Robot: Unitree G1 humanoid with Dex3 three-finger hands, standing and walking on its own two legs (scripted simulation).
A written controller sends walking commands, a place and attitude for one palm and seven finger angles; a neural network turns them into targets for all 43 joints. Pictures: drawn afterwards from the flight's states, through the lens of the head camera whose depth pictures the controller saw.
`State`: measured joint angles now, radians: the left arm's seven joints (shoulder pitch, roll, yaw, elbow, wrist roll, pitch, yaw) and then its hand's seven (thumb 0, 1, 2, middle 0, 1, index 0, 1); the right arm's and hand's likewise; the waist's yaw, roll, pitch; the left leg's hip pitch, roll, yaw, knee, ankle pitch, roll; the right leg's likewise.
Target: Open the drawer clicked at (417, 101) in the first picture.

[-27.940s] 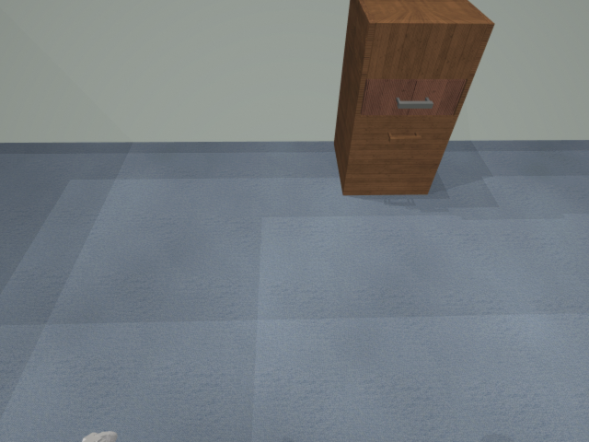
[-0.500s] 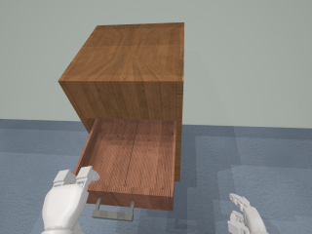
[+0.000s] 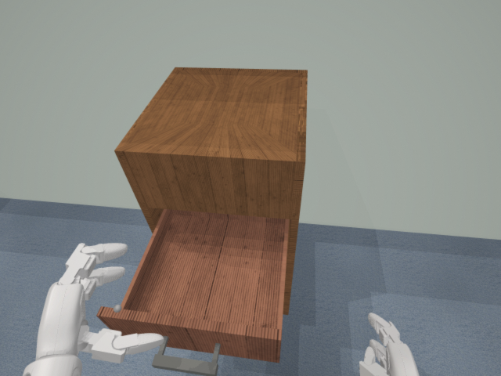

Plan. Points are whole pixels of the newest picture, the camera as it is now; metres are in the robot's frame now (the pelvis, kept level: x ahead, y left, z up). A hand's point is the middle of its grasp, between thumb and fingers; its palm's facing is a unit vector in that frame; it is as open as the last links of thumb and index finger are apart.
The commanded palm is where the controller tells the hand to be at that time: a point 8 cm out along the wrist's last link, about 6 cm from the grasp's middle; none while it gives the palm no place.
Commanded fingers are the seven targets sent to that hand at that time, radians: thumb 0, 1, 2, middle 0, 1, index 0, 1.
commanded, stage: draw the hand back to the body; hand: left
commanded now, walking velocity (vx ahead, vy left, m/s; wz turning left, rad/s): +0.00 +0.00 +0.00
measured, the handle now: (188, 355) +0.22 +0.17 -0.23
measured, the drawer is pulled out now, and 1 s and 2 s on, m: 0.30 0.30 0.30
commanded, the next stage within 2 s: step back with the hand held close in 0.72 s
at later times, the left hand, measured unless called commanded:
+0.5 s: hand (45, 274) +0.18 +0.24 +0.18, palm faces +0.43 -0.80 -0.41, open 8.8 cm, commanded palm +0.13 +0.28 +0.19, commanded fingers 0.00 0.90 0.90 -0.20 -0.30 -0.20 -0.30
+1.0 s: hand (46, 279) +0.18 +0.24 +0.17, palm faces +0.38 -0.79 -0.47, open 7.4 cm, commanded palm +0.11 +0.29 +0.19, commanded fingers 0.00 0.90 0.90 -0.20 -0.30 -0.20 -0.30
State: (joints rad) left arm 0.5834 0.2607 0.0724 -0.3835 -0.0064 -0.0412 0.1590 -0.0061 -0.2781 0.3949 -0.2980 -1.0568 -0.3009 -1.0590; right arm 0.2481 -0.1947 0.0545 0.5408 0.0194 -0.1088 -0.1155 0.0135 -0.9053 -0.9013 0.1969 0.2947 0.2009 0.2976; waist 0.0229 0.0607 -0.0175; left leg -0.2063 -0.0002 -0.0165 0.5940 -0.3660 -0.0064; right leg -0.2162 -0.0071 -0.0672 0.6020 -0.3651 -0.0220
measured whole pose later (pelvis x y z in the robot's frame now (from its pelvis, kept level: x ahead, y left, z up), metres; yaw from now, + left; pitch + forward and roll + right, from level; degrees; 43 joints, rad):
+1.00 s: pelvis -0.01 +0.00 +0.01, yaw +1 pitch +0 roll -1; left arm 0.58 0.34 0.36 -0.52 -0.06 -0.17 0.13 0.01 0.89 0.90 -0.21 -0.30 -0.21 -0.30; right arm 0.15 -0.23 0.01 0.58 0.02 -0.04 -0.07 0.01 -0.90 -0.90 0.20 0.29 0.20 0.30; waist 0.00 0.07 0.05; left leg -0.21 0.00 -0.04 0.49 -0.28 0.00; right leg -0.20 0.00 -0.09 0.46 -0.26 -0.02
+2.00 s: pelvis -0.10 +0.01 +0.00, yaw +3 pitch +3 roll +0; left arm 0.63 0.43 0.40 -0.66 -0.05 -0.22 0.16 0.01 0.89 0.90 -0.21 -0.30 -0.22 -0.30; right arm 0.14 -0.19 -0.02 0.62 0.00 -0.04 -0.08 0.01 -0.91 -0.90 0.20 0.29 0.20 0.30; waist -0.02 -0.06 0.06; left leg -0.39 0.00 -0.02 0.60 -0.26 0.00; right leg -0.46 -0.03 -0.06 0.66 -0.27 0.00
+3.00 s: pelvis -0.31 -0.08 +0.01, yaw +3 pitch +0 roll +1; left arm 0.65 0.38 0.34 -0.58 -0.03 -0.21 0.16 0.01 0.89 0.90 -0.21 -0.30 -0.21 -0.30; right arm 0.27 -0.22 -0.01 0.64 0.01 -0.11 -0.07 0.01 -0.90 -0.90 0.20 0.30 0.20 0.30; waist -0.04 -0.03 0.01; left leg -0.20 0.00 0.03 0.45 -0.24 0.02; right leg -0.34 -0.01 -0.10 0.52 -0.21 -0.03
